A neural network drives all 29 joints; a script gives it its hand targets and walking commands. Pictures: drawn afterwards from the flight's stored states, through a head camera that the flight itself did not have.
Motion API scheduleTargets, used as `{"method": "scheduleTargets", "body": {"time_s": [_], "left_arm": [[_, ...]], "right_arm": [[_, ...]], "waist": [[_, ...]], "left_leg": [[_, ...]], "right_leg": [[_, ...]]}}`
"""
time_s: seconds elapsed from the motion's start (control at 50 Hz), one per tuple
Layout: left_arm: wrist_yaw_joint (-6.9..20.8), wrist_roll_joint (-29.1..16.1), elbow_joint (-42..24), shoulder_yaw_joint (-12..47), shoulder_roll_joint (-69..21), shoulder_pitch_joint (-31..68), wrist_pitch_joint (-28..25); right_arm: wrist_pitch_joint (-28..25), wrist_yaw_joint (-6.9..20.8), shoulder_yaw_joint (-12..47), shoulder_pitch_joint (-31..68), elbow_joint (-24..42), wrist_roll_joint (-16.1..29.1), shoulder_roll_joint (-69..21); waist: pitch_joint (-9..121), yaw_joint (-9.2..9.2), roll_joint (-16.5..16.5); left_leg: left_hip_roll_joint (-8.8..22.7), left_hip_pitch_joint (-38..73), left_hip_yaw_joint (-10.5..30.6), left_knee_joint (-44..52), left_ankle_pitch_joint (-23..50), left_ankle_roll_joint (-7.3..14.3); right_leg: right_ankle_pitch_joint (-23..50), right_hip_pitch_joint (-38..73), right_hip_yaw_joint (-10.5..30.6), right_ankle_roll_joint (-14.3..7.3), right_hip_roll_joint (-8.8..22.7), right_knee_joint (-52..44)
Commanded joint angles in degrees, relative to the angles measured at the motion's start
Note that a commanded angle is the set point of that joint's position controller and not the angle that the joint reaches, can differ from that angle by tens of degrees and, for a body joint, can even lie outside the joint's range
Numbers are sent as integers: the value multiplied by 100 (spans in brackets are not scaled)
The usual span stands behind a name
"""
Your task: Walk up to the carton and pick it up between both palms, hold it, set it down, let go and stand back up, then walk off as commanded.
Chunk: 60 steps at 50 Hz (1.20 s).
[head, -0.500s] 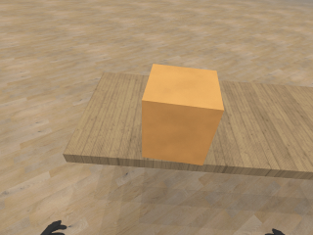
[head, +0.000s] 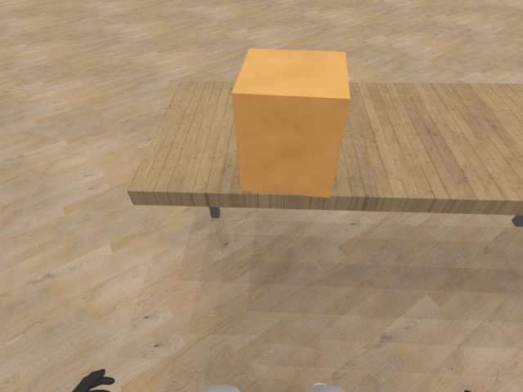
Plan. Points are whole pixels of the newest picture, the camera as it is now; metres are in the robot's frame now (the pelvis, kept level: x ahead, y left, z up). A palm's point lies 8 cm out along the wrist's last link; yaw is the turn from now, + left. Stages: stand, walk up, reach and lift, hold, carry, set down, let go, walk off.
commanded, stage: walk off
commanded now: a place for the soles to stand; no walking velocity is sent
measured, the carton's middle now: (290, 124) +0.66 -0.05 +0.07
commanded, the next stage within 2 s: none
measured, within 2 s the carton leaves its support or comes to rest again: neither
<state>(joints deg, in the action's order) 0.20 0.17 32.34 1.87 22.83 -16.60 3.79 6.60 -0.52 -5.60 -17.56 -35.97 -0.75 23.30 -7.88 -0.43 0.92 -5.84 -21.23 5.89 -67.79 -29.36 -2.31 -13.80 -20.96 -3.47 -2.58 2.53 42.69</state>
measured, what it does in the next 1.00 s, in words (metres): walks backwards: left foot, then right foot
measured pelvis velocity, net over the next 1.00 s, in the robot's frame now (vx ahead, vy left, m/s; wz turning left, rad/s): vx -0.35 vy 0.09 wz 0.05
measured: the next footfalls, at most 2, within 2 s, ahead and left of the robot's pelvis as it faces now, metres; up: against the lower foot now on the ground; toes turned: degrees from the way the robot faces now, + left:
left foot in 0.14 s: +0.00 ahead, +0.13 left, +0.00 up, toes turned -7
right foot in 0.60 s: -0.16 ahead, -0.09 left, +0.00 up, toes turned +3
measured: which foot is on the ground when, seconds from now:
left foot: up 0.00-0.12, down 0.14-0.62, up 0.64-0.94, down 0.96-1.00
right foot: down 0.00-0.14, up 0.16-0.58, down 0.60-0.98, up 1.00-1.00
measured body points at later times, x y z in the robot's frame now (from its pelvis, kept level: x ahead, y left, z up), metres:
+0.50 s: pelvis -0.18 +0.05 -0.01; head -0.14 +0.07 +0.43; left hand -0.07 +0.34 -0.13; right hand -0.05 -0.25 -0.09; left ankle -0.04 +0.13 -0.71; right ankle -0.21 -0.07 -0.64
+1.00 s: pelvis -0.35 +0.09 -0.02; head -0.33 +0.09 +0.43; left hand -0.25 +0.38 -0.12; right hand -0.22 -0.24 -0.10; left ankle -0.35 +0.18 -0.71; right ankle -0.21 -0.09 -0.70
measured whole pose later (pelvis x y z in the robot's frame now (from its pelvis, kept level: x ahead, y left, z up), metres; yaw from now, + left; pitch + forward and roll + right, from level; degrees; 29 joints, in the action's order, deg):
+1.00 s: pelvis -0.35 +0.09 -0.02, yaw +3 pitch -10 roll -1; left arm -1.1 0.2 33.5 1.8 23.0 -16.4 4.2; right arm 4.5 -0.2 -5.6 -14.9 -36.3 -0.7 24.6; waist -12.5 0.4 -0.1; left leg -5.0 -13.4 3.6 -53.2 -30.2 2.2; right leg -23.6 -25.6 4.3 -0.1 3.2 52.4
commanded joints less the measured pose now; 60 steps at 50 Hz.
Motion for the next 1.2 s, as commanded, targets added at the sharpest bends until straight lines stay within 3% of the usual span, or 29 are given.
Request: {"method": "scheduleTargets", "body": {"time_s": [0.0, 0.06, 0.08, 0.1, 0.12, 0.14, 0.16, 0.18, 0.22, 0.34, 0.4, 0.42, 0.54, 0.56, 0.58, 0.6, 0.62, 0.64, 0.68, 0.76, 0.88, 0.92, 0.94, 0.96, 0.98, 1.0, 1.04, 1.1, 1.18], "left_arm": [[-227, 173, -449, -1014, 1674, 849, -194], [-210, 178, -468, -1038, 1676, 953, -83], [-220, 187, -400, -1010, 1499, 956, -40], [-211, 138, -385, -1013, 1340, 732, -13], [-225, 164, -394, -1073, 1170, 499, 39], [-263, 145, -699, -1157, 1338, 538, 108], [-246, 87, -678, -1105, 1225, 623, 121], [-235, 48, -454, -1040, 1206, 127, 131], [-220, 53, -24, -955, 1139, -315, 131], [-166, 98, 11, -962, 1139, -330, 99], [-153, 117, 115, -940, 1114, -629, 114], [-149, 88, 35, -961, 1127, -662, 92], [-90, 52, 350, -924, 1175, -1138, -15], [-107, 51, 341, -1026, 1279, -1470, -59], [-124, 87, 385, -1016, 1490, -1301, -70], [-183, 187, 121, -1057, 2007, -613, -126], [-275, 284, -264, -1102, 1900, 472, -171], [-278, 304, -512, -1019, 1624, 850, -254], [-322, 320, -590, -994, 1467, 983, -296], [-392, 256, -421, -1047, 1444, 755, -324], [-311, 208, -357, -1036, 1621, 635, -148], [-281, 151, -220, -1007, 1361, 552, -79], [-266, 81, -161, -972, 1125, 319, -51], [-297, 53, -263, -931, 825, 340, -70], [-380, 118, -681, -1061, 969, 762, -22], [-361, 81, -641, -1069, 1064, 609, -33], [-307, -10, -91, -1030, 1141, -81, -44], [-211, 25, 71, -986, 1154, -377, -65], [-82, 105, 220, -963, 1074, -400, -41]], "right_arm": [[-252, 43, -223, -399, 134, 51, 1271], [-296, 104, -237, -853, -147, 57, 1322], [-274, 109, -186, -1003, -222, 62, 1249], [-338, 108, -171, -931, -189, -5, 1558], [-403, 75, -206, -93, 163, -93, 1800], [-402, 14, -242, 538, 497, -120, 2035], [-431, -64, -213, 1048, 672, -132, 1865], [-502, -165, -148, 1398, 640, -157, 1753], [-492, -197, -155, 1411, 560, -130, 1468], [-547, -330, -118, 515, 737, -132, 1135], [-501, -336, -137, 427, 721, -128, 1089], [-526, -336, -158, 447, 747, -131, 1148], [-310, -226, -311, 959, 563, -225, 1539], [-309, -209, -321, 1014, 619, -227, 1564], [-289, -183, -205, 1072, 598, -148, 1278], [-313, -156, -225, 1172, 584, -108, 1010], [-298, -180, -290, 1336, 685, -52, 1190], [-323, -147, -379, 1172, 612, -26, 1264], [-305, -84, -334, 820, 562, 15, 1299], [-269, -10, -255, 632, 502, 36, 1293], [-351, 86, -226, 2, 174, 196, 1230], [-407, 77, -188, -494, -158, 188, 1103], [-461, 68, -163, -617, -179, 111, 1450], [-566, 22, -167, -75, 48, 19, 1573], [-614, -18, -224, 211, 264, -5, 1757], [-655, -96, -262, 714, 433, -14, 1613], [-805, -171, -138, 1196, 389, 30, 1323], [-878, -222, -132, 739, 539, -35, 1158], [-890, -303, -186, 189, 524, -59, 1048]], "waist": [[-55, -7, -1483], [52, -188, -1568], [-116, -302, -940], [-290, -324, 674], [-637, -147, 1455], [-1197, 9, 1243], [-1499, 117, 399], [-1505, 394, 154], [-888, 365, 437], [590, -60, 435], [1014, 1, 578], [1167, 45, 855], [1131, 292, 1329], [1201, 490, 1159], [896, 619, -298], [356, 667, -1883], [-791, 423, -1474], [-840, 243, -733], [-500, 128, -811], [-187, 243, -953], [130, 135, -1961], [136, -160, -1124], [-47, -200, 234], [-432, -139, 1067], [-958, -137, 572], [-1258, 63, 120], [-427, 367, 237], [313, 81, 715], [865, 67, 185]], "left_leg": [[392, 202, -88, 1432, -116, 420], [431, 1154, -324, 2356, -32, 550], [471, 1051, 30, 2937, -265, 688], [1104, 147, 1425, 4298, -1483, 831], [2073, -1678, 3301, 5726, -2669, 1301], [2154, -2825, 3633, 6236, -3561, 1254], [2012, -3020, 3233, 6218, -3342, 1075], [1858, -2825, 2496, 6008, -2559, 972], [1552, -1728, 1644, 5581, -1565, 821], [1928, 1168, 1968, 4432, 679, 1195], [1922, 1564, 1940, 4500, 689, 1096], [2027, 1477, 2040, 4376, 695, 1317], [1770, -312, 1326, 4702, -806, 815], [1600, -1234, 1160, 3959, -1096, 638], [477, -1826, 543, 1789, -1710, 342], [-832, -2084, -32, -750, -1007, -1], [-420, -1903, 1067, -1383, -657, 125], [-478, -1542, 1345, -1523, -115, 171], [-419, -1370, 1054, -1874, 377, 210], [-167, -1385, 886, -1674, 317, 63], [531, 629, -107, 2226, -409, 252], [453, 1663, -55, 3187, -282, 374], [1231, 1174, 1450, 4453, -1687, 443], [2422, -241, 3399, 5604, -2509, 789], [2674, -1302, 4037, 6115, -3049, 952], [2362, -1460, 3378, 6033, -2710, 705], [1906, -411, 2051, 5434, -1376, 349], [1866, 928, 1956, 5152, -917, 470], [2030, 1919, 1979, 4896, -580, 549]], "right_leg": [[-2090, -648, 1905, -829, 1424, -2505], [-3090, -1349, 1489, -405, 1126, -2241], [-3200, -1694, 1216, -242, 904, -1504], [-3397, -1624, 490, 1, 46, 327], [-2561, -1172, 591, 287, -888, 2917], [-2138, -983, 1491, 310, -1103, 3686], [-1757, -1124, 1832, 303, -1184, 4100], [-1359, -952, 1828, 288, -1148, 4452], [-1026, -1004, 1407, 314, -1201, 4303], [-1302, -1727, 1420, 374, -1098, 3851], [-1413, -1392, 1209, 307, -1010, 3051], [-1587, -1174, 1265, 288, -813, 2847], [-1780, 972, 676, -151, -198, 4], [-1574, 1893, 1180, -288, 36, -445], [-2553, 1145, 2177, -631, 296, -1298], [-4076, -569, 4608, -1209, 1873, -2978], [-4502, -1943, 4691, -1424, 2007, -3502], [-3869, -2043, 4113, -1036, 1508, -3256], [-2593, -1587, 3390, -1017, 1069, -2578], [-2292, -694, 3540, -1211, 1188, -2283], [-2566, -843, 2692, -695, 1055, -2174], [-3178, -1884, 2033, -283, 769, -1300], [-3609, -2397, 1199, -57, 4, 179], [-2613, -2191, 930, 275, -1011, 2409], [-2217, -1831, 2135, 274, -1102, 3014], [-1738, -1781, 2236, 256, -1026, 3211], [-1046, -1369, 1902, 316, -900, 3109], [-865, -1397, 1627, 448, -740, 2732], [-689, -1437, 1318, 348, -445, 2244]]}}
